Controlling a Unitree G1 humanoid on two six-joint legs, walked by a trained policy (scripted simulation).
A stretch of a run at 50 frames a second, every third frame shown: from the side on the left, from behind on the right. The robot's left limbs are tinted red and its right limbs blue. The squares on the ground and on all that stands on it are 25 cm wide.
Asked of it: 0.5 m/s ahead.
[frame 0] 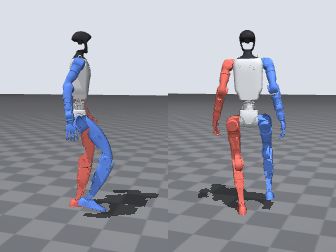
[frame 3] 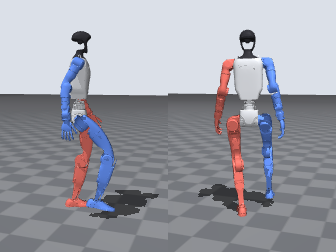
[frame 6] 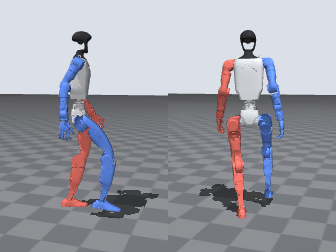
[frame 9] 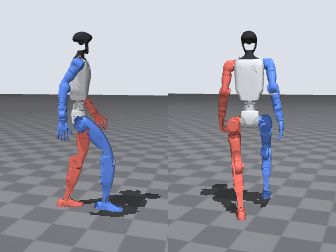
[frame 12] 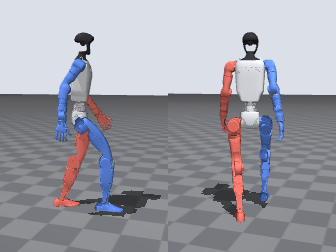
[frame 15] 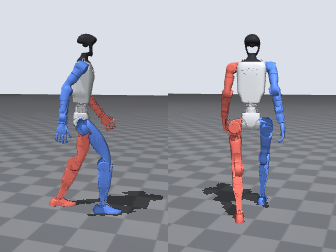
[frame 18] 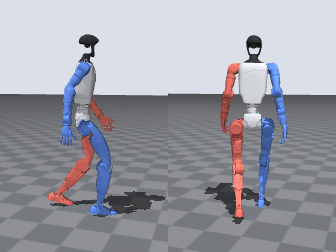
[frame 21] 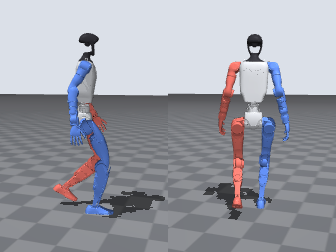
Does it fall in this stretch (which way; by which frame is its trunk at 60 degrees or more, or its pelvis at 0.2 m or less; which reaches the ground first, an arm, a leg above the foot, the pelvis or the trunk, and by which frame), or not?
no
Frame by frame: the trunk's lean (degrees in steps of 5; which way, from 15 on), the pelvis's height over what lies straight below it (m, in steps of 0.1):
0: 0, 0.8
3: 0, 0.8
6: 5, 0.8
9: 5, 0.8
12: 5, 0.8
15: 5, 0.8
18: 5, 0.8
21: 5, 0.8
